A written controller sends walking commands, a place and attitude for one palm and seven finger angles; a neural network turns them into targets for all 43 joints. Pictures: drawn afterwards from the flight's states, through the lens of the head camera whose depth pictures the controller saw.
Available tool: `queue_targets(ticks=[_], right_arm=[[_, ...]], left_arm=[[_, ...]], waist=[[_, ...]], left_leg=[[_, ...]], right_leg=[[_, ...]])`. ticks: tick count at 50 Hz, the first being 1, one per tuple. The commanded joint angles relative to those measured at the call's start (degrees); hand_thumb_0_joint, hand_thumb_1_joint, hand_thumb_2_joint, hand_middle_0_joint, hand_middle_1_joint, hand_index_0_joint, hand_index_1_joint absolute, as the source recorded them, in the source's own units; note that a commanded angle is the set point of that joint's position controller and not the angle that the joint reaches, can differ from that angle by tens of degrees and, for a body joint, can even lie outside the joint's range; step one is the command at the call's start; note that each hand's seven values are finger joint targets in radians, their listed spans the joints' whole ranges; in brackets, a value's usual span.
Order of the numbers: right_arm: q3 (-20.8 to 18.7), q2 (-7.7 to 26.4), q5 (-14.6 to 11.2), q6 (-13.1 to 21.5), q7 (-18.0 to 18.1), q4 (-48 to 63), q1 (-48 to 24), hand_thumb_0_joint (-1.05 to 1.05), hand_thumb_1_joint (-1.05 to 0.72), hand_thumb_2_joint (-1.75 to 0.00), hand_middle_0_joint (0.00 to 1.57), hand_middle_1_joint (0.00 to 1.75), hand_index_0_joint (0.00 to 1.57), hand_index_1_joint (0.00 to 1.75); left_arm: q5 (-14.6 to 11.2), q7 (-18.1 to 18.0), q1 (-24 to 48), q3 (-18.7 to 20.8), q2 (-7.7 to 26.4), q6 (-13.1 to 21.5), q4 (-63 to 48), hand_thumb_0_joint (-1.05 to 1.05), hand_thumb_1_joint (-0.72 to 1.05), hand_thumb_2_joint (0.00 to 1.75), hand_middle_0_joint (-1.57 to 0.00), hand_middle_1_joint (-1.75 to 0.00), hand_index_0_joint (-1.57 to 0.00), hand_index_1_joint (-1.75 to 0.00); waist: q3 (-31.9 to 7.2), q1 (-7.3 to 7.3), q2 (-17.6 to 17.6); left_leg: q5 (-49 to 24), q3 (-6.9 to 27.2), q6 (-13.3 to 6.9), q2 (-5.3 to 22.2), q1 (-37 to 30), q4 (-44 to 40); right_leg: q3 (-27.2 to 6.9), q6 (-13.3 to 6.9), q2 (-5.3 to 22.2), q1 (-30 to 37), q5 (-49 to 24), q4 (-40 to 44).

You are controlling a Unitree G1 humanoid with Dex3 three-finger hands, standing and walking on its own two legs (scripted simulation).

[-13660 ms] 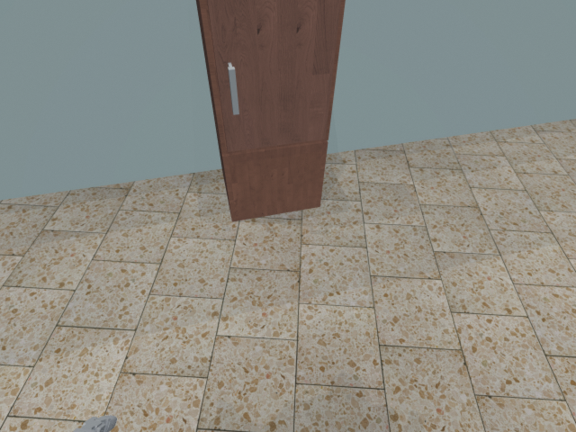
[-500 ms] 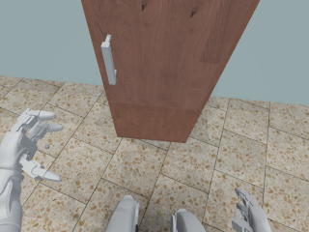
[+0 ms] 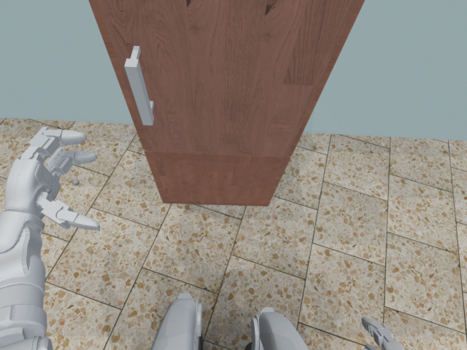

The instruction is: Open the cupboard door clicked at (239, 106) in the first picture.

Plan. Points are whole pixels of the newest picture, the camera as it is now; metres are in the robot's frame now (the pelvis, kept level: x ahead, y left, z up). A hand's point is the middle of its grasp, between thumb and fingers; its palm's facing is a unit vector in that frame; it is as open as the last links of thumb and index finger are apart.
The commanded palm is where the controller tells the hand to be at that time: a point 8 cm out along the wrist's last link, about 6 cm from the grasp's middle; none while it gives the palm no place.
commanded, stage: move the hooked fingers beside the handle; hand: left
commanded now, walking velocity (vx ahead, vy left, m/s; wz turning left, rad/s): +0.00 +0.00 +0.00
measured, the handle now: (142, 88) +0.58 +0.20 +0.03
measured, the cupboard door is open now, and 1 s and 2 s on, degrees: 0 0 0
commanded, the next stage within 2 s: slide the fingers in behind the handle in 1.78 s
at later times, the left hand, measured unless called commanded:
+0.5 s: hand (96, 143) +0.45 +0.25 +0.03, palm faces +0.04 -1.00 -0.03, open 14.0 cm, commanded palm +0.43 +0.30 +0.03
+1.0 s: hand (108, 108) +0.53 +0.25 +0.03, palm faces +0.03 -1.00 -0.01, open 14.0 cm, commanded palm +0.52 +0.28 +0.03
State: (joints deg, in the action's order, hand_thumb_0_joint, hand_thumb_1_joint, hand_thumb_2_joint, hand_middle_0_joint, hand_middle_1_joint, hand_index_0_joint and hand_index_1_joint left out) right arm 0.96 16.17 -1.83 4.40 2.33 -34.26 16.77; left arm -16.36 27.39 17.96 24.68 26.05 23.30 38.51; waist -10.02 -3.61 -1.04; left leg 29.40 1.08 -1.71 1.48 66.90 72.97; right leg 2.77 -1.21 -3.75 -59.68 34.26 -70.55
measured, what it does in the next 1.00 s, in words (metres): stands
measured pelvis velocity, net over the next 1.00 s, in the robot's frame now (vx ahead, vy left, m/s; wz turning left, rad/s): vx -0.01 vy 0.00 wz -0.05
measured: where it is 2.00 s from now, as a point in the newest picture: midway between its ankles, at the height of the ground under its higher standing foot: outside the picture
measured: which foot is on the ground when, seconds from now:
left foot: down 0.00-1.00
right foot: down 0.00-1.00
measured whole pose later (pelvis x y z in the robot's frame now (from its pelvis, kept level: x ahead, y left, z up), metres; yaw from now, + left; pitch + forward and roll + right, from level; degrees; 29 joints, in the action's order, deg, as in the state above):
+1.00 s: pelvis -0.01 +0.00 -0.03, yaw -3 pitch +31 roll -7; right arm 4.3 16.5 0.4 -3.6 1.3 -35.1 19.0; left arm -4.2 22.4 57.3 29.0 42.9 21.3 69.8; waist -7.9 -12.4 -1.7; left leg 30.2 2.7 -2.0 2.9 81.5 80.4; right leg 4.3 -1.0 -5.2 -73.5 34.4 -76.4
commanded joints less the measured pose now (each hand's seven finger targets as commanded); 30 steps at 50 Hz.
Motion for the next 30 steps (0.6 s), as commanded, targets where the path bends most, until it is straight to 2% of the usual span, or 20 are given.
queue_targets(ticks=[1,2,3,4,5,7,10,12,13,15,16,19,20,21,22,24,25,26,28,30], right_arm=[[-4.01,10.27,0.17,1.17,0.95,4.77,3.71,0.0,-0.9,-0.9,0.2,0.3,0.2,0.3],[-3.84,10.31,0.27,0.96,1.09,4.76,3.93,0.0,-0.9,-0.9,0.2,0.3,0.2,0.3],[-3.54,10.03,0.25,0.7,0.94,4.82,3.79,0.0,-0.9,-0.9,0.2,0.3,0.2,0.3],[-3.57,10.13,0.38,0.49,0.93,4.69,3.92,0.0,-0.9,-0.9,0.2,0.3,0.2,0.3],[-3.61,10.15,0.49,0.41,0.88,4.58,4.08,0.0,-0.9,-0.9,0.2,0.3,0.2,0.3],[-3.63,10.25,0.7,0.04,0.82,4.52,4.69,0.0,-0.9,-0.9,0.2,0.3,0.2,0.3],[-3.8,10.23,0.81,-0.47,0.42,3.93,5.19,0.0,-0.9,-0.9,0.2,0.3,0.2,0.3],[-3.85,10.32,0.75,-0.93,0.29,3.42,5.99,0.0,-0.9,-0.9,0.2,0.3,0.2,0.3],[-3.9,10.52,0.66,-1.3,0.21,3.2,6.11,0.0,-0.9,-0.9,0.2,0.3,0.2,0.3],[-3.84,10.86,0.53,-2.01,0.25,3.13,6.6,0.0,-0.9,-0.9,0.2,0.3,0.2,0.3],[-3.68,10.65,0.51,-2.23,0.28,3.11,6.54,0.0,-0.9,-0.9,0.2,0.3,0.2,0.3],[-3.43,10.84,0.79,-3.03,0.32,3.24,7.22,0.0,-0.9,-0.9,0.2,0.3,0.2,0.3],[-3.29,10.66,0.92,-3.13,0.31,3.22,7.1,0.0,-0.9,-0.9,0.2,0.3,0.2,0.3],[-3.26,10.68,1.11,-3.25,0.31,2.99,7.35,0.0,-0.9,-0.9,0.2,0.3,0.2,0.3],[-3.17,10.44,1.35,-3.33,0.15,2.85,7.63,0.0,-0.9,-0.9,0.2,0.3,0.2,0.3],[-3.26,10.63,1.59,-3.62,-0.07,2.51,7.69,0.0,-0.9,-0.9,0.2,0.3,0.2,0.3],[-3.24,10.78,1.73,-3.9,-0.05,2.25,7.93,0.0,-0.9,-0.9,0.2,0.3,0.2,0.3],[-3.17,10.65,1.73,-4.05,-0.17,2.02,8.05,0.0,-0.9,-0.9,0.2,0.3,0.2,0.3],[-3.02,10.92,1.64,-4.63,-0.2,1.54,8.7,0.0,-0.9,-0.9,0.2,0.3,0.2,0.3],[-2.57,11.2,1.44,-5.28,-0.09,1.49,9.1,0.0,-0.9,-0.9,0.2,0.3,0.2,0.3]], left_arm=[[-0.21,-1.16,18.86,6.41,17.78,3.68,-5.45,0.0,-0.5,0.3,-0.3,-1.2,-0.3,-1.2],[0.39,-1.56,21.01,7.54,19.94,4.07,-5.22,0.0,-0.5,0.3,-0.3,-1.2,-0.3,-1.2],[1.14,-1.66,22.89,5.74,18.47,3.98,-3.8,0.0,-0.5,0.3,-0.3,-1.2,-0.3,-1.2],[1.56,-2.02,24.51,6.53,19.61,4.3,-3.66,0.0,-0.5,0.3,-0.3,-1.2,-0.3,-1.2],[2.09,-2.19,25.97,5.91,19.44,4.62,-3.71,0.0,-0.5,0.3,-0.3,-1.2,-0.3,-1.2],[2.38,-2.23,27.91,6.3,20.5,5.48,-3.91,0.0,-0.5,0.3,-0.3,-1.2,-0.3,-1.2],[2.86,-1.97,29.41,3.94,18.28,5.82,-3.56,0.0,-0.5,0.3,-0.3,-1.2,-0.3,-1.2],[2.76,-1.61,30.31,2.52,16.6,5.1,-0.57,0.0,-0.5,0.3,-0.3,-1.2,-0.3,-1.2],[3.03,-1.65,30.31,2.41,16.65,4.54,0.8,0.0,-0.5,0.3,-0.3,-1.2,-0.3,-1.2],[3.58,-2.07,30.68,3.03,17.6,3.17,5.29,0.0,-0.5,0.3,-0.3,-1.2,-0.3,-1.2],[3.66,-2.33,32.78,2.12,16.73,2.84,6.35,0.0,-0.5,0.3,-0.3,-1.2,-0.3,-1.2],[4.74,-3.75,35.14,5.59,21.07,3.34,9.6,0.0,-0.5,0.3,-0.3,-1.2,-0.3,-1.2],[5.02,-4.09,38.69,4.58,20.75,4.16,8.46,0.0,-0.5,0.3,-0.3,-1.2,-0.3,-1.2],[5.58,-4.63,39.9,5.73,22.5,5.08,8.17,0.0,-0.5,0.3,-0.3,-1.2,-0.3,-1.2],[5.94,-4.91,42.74,4.9,22.02,6.3,6.81,0.0,-0.5,0.3,-0.3,-1.2,-0.3,-1.2],[6.37,-5.38,43.94,5.45,22.96,7.86,6.07,0.0,-0.5,0.3,-0.3,-1.2,-0.3,-1.2],[6.57,-5.53,43.72,6.55,24.37,8.22,6.75,0.0,-0.5,0.3,-0.3,-1.2,-0.3,-1.2],[6.57,-5.34,44.77,5.67,23.58,8.28,6.75,0.0,-0.5,0.3,-0.3,-1.2,-0.3,-1.2],[6.88,-4.73,44.34,6.21,24.62,7.3,10.82,0.0,-0.5,0.3,-0.3,-1.2,-0.3,-1.2],[7.33,-4.07,45.77,5.56,25.41,5.22,14.89,0.0,-0.5,0.3,-0.3,-1.2,-0.3,-1.2]], waist=[[-20.65,-0.28,-3.52],[-21.05,0.15,-4.8],[-20.6,-0.3,-6.18],[-21.23,0.04,-7.48],[-22.11,-0.35,-8.23],[-24.41,-0.19,-9.61],[-27.24,-0.55,-11.16],[-26.22,-1.61,-9.38],[-25.83,-1.57,-8.78],[-22.77,-1.89,-6.04],[-21.67,-2.71,-5.41],[-21.6,-2.1,-4.33],[-22.4,-2.98,-4.69],[-23.19,-2.43,-6.3],[-23.97,-3.0,-8.12],[-27.18,-2.78,-10.0],[-28.13,-2.52,-10.24],[-29.04,-3.24,-10.12],[-28.21,-3.47,-9.85],[-25.18,-4.48,-8.05]], left_leg=[[-16.8,2.72,-0.43,0.33,-22.02,-7.39],[-16.78,2.57,-0.4,0.3,-21.42,-6.98],[-15.9,2.74,-0.23,0.25,-22.06,-7.52],[-16.02,2.91,-0.1,0.36,-23.03,-7.57],[-16.8,3.09,-0.07,0.47,-24.29,-7.46],[-19.02,3.38,0.06,0.63,-26.34,-7.05],[-22.54,4.31,0.52,1.04,-30.62,-7.13],[-22.72,4.7,0.35,1.18,-30.4,-6.9],[-21.82,4.7,0.36,1.29,-29.88,-7.07],[-18.55,4.57,0.08,1.06,-26.02,-7.28],[-17.43,4.12,-0.31,0.91,-24.25,-6.94],[-16.79,3.64,-0.43,0.77,-21.89,-6.19],[-16.55,3.44,-0.69,0.67,-21.25,-5.58],[-17.12,3.5,-0.49,0.75,-21.97,-5.39],[-18.21,3.95,-0.35,0.88,-23.58,-5.16],[-19.75,4.43,-0.03,1.1,-26.59,-5.04],[-20.87,4.36,0.02,1.13,-27.03,-4.73],[-21.35,4.24,-0.17,1.09,-27.03,-4.35],[-21.26,4.23,-0.17,1.23,-25.59,-3.96],[-18.42,4.02,-0.64,1.07,-21.47,-3.53]], right_leg=[[-1.59,-0.43,0.56,2.95,-15.7,9.0],[-1.76,-0.73,0.45,3.03,-15.65,8.38],[-1.62,-0.68,0.46,1.8,-14.51,8.51],[-1.45,-0.82,0.51,1.21,-14.06,8.37],[-1.43,-0.82,0.48,0.56,-14.36,8.23],[-1.42,-1.14,0.26,0.48,-15.56,7.72],[-0.84,-1.08,0.35,-1.25,-16.87,7.47],[-0.44,-1.1,0.14,-2.03,-16.88,7.58],[-0.46,-0.87,0.21,-2.61,-16.32,7.88],[-0.42,-0.7,0.33,-2.57,-14.85,8.2],[-0.66,-0.44,0.47,-2.34,-14.68,8.43],[-0.96,-0.5,0.37,-1.6,-14.53,7.93],[-1.32,-0.32,0.38,-1.57,-14.62,7.68],[-1.35,-0.56,0.33,-1.88,-14.57,7.31],[-1.15,-0.78,0.22,-3.29,-14.71,6.66],[-1.14,-0.78,0.12,-4.01,-14.9,6.36],[-1.24,-0.87,0.04,-3.43,-15.75,6.23],[-1.33,-0.68,0.02,-3.19,-16.39,6.22],[-1.27,-0.64,-0.03,-3.35,-16.77,6.07],[-1.45,-0.4,-0.07,-3.16,-15.58,6.48]])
